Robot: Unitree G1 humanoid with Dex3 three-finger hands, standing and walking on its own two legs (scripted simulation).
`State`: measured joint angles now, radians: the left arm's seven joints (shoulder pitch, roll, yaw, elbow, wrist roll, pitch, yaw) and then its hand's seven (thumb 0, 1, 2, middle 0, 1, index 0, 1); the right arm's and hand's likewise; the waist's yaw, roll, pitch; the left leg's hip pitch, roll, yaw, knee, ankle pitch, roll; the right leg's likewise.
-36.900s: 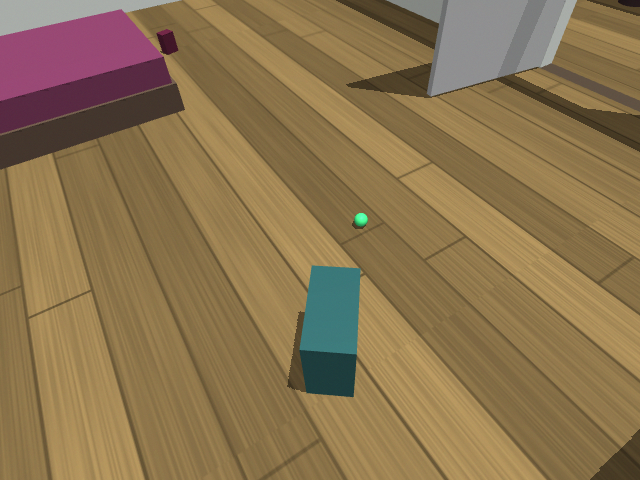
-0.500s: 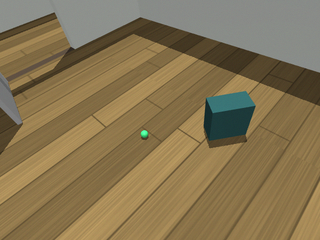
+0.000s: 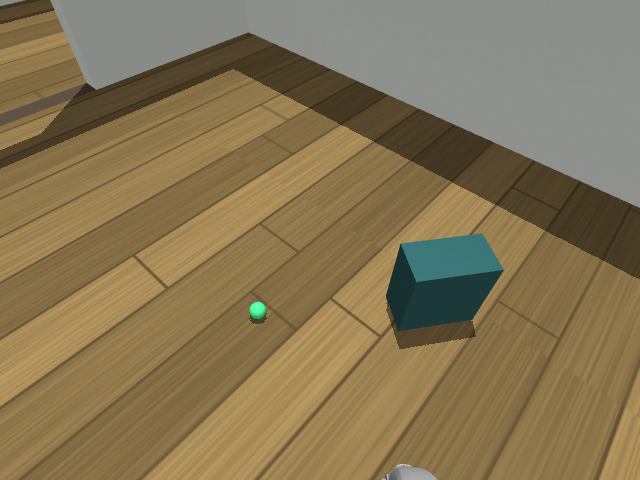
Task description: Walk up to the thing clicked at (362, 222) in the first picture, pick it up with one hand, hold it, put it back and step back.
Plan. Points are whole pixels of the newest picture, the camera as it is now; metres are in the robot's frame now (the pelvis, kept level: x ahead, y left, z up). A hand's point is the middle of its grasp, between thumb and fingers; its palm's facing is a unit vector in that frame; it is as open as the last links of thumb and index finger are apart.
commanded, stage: walk up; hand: left
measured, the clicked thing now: (257, 310) +0.78 +0.23 -0.74
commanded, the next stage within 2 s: none
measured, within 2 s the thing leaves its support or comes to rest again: neither
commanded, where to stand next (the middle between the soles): +0.40 -0.01 m, yaw +0 degrees
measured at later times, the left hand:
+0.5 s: hand (170, 408) +0.25 +0.24 -0.12, palm faces -0.02 -0.92 -0.39, open 7.4 cm
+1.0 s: hand (177, 355) +0.35 +0.27 -0.17, palm faces -0.03 -0.93 -0.37, open 7.4 cm
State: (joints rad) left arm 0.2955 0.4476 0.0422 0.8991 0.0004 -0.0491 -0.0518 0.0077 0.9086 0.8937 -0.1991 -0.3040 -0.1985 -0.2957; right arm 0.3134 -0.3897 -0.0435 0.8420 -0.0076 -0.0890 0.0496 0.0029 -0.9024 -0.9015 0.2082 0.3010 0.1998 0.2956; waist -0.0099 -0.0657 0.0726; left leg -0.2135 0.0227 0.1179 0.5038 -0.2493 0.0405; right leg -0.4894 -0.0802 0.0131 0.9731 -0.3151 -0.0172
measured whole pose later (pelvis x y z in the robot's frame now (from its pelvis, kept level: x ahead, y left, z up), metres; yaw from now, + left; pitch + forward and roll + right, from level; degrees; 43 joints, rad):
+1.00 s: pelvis +0.29 +0.00 -0.02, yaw +0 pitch -3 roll +0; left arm 0.22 0.40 0.03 0.96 0.00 -0.01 0.00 0.00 0.91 0.89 -0.20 -0.30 -0.20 -0.30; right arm 0.19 -0.38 -0.01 0.88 0.01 -0.03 0.00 0.00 -0.90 -0.90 0.21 0.30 0.20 0.30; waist 0.01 -0.01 0.12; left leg -0.33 0.07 0.08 0.71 -0.34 0.00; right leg -0.33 -0.04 -0.02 0.65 -0.28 0.00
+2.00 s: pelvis +0.32 +0.00 +0.01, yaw +0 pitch -2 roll +0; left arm 0.09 0.34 0.01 1.18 0.00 0.00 -0.01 0.01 0.91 0.89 -0.20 -0.30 -0.20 -0.30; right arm 0.07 -0.34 0.00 1.17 0.00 -0.02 0.01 0.00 -0.90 -0.90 0.21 0.30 0.20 0.30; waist 0.01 0.00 0.04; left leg -0.12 0.03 0.07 0.31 -0.16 -0.01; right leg -0.14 -0.05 -0.03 0.31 -0.14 0.03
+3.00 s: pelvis +0.34 -0.01 +0.01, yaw +1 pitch -1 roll +0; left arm 0.10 0.35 0.00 1.15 0.01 -0.01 0.00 0.01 0.91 0.89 -0.20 -0.30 -0.20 -0.30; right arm 0.09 -0.35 0.00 1.15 -0.01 -0.01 0.00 0.00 -0.90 -0.90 0.21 0.30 0.20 0.30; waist 0.00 0.00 0.03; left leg -0.08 0.03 0.05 0.29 -0.18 -0.01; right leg -0.10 -0.05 -0.05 0.30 -0.17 0.03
